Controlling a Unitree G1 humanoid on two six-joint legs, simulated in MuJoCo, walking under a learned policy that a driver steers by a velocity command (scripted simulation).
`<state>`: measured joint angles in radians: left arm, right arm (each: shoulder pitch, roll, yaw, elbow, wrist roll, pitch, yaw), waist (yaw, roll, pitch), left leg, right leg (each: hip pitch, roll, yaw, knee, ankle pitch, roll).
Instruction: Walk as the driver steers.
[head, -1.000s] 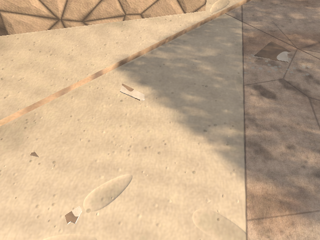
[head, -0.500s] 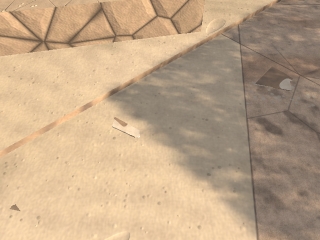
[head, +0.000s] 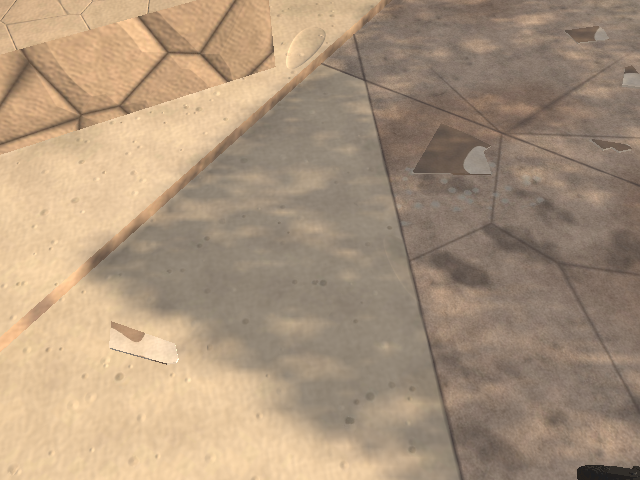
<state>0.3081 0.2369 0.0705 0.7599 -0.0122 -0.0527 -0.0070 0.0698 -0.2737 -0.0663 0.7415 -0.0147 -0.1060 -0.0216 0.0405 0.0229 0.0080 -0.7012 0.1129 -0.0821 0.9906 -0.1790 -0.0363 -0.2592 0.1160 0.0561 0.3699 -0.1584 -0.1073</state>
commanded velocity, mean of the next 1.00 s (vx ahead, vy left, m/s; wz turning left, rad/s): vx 0.50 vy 0.00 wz -0.48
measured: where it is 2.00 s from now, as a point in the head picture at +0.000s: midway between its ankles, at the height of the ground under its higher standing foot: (461, 340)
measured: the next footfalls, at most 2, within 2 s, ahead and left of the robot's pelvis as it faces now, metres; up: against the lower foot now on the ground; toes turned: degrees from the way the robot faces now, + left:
left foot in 0.22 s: +0.32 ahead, +0.14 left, +0.00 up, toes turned -12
right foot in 0.76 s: +0.48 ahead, -0.21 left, +0.00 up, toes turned -28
